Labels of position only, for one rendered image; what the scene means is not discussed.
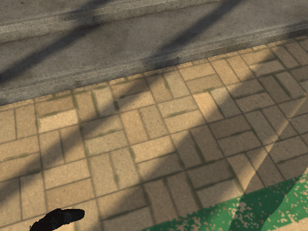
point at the left robot hand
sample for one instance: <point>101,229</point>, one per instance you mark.
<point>57,218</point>

